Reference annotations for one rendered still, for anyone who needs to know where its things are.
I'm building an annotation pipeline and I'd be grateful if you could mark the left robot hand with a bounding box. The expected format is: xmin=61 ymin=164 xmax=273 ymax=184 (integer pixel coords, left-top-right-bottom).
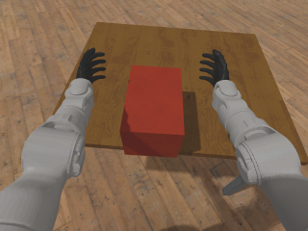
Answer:
xmin=76 ymin=47 xmax=106 ymax=83

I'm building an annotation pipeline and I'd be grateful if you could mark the robot right forearm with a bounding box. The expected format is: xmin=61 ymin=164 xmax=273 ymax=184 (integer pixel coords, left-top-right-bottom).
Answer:
xmin=212 ymin=80 xmax=301 ymax=171

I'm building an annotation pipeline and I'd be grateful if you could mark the right robot hand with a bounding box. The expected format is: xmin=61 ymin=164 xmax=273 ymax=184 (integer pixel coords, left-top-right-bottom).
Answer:
xmin=199 ymin=49 xmax=230 ymax=88

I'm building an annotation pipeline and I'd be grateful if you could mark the robot left forearm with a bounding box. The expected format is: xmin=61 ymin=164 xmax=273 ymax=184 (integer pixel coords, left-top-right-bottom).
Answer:
xmin=21 ymin=78 xmax=94 ymax=170

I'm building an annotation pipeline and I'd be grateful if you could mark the robot left upper arm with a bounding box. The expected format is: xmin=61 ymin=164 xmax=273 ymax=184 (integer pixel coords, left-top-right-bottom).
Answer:
xmin=0 ymin=126 xmax=86 ymax=231

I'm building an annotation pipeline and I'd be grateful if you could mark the carton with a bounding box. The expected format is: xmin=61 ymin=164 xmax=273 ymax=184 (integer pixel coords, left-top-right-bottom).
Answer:
xmin=119 ymin=65 xmax=185 ymax=158

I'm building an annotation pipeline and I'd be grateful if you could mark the robot right upper arm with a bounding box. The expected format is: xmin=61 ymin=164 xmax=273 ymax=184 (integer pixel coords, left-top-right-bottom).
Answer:
xmin=235 ymin=133 xmax=308 ymax=231

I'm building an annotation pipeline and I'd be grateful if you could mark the table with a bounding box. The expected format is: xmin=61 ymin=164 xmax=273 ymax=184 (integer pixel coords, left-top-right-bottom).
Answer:
xmin=52 ymin=22 xmax=308 ymax=196

